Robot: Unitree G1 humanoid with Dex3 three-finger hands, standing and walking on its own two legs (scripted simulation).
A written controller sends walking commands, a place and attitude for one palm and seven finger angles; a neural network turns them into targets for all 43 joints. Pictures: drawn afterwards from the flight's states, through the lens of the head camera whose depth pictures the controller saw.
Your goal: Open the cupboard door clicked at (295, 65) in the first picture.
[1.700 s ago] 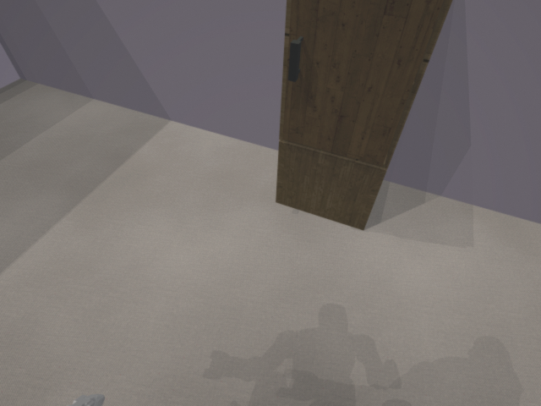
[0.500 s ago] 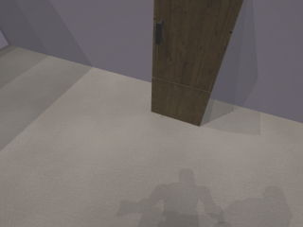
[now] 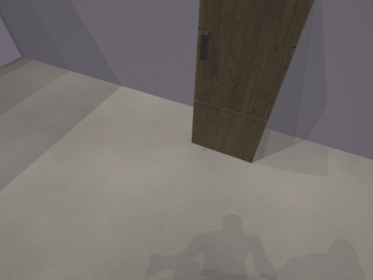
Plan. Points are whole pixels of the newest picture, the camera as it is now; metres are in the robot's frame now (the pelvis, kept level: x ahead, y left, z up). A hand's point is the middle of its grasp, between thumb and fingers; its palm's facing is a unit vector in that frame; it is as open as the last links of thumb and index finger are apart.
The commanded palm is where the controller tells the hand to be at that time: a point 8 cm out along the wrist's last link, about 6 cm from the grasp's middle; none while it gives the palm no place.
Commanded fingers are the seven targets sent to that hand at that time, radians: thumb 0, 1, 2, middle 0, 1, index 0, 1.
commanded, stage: walk to a spot facing it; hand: left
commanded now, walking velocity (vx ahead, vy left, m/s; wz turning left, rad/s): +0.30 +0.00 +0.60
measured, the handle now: (206, 44) +1.12 -0.03 +0.00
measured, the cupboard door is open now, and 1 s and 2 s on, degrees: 0 0 0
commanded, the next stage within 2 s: turn to face it in 0.42 s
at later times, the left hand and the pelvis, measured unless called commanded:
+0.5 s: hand out of the picture +0.16 +0.26 -0.17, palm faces +0.24 -0.96 -0.17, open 7.4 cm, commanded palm none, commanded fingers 0.00 0.90 0.90 -0.20 -0.30 -0.20 -0.30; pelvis +0.13 +0.07 +0.00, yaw +14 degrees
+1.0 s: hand (102, 232) +0.28 +0.26 -0.17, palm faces +0.20 -0.95 -0.23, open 7.3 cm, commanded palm none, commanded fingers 0.00 0.90 0.90 -0.20 -0.30 -0.20 -0.30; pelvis +0.27 +0.06 -0.01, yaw +6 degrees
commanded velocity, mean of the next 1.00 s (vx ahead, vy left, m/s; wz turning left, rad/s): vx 0.14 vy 0.00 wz -0.11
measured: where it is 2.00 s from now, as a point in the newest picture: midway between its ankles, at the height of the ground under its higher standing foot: (175, 278)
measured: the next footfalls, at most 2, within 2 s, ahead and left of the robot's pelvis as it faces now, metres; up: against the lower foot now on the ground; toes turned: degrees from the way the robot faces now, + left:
right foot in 0.68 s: +0.38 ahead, -0.01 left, +0.00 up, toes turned +8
left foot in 1.12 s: +0.33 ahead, +0.21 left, +0.00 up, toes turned +4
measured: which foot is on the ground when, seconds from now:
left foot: down 0.00-0.68, up 0.70-1.00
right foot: down 0.00-0.18, up 0.20-0.66, down 0.68-1.00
